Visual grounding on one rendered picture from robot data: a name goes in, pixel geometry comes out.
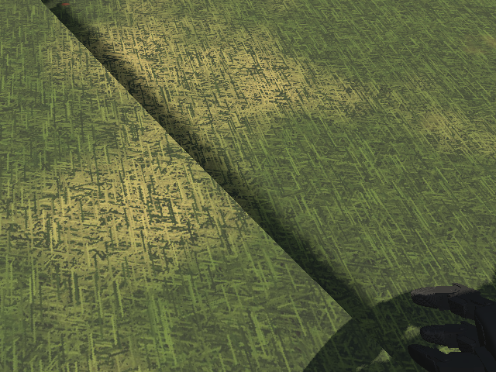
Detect robot right hand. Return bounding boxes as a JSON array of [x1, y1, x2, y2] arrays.
[[408, 283, 496, 372]]

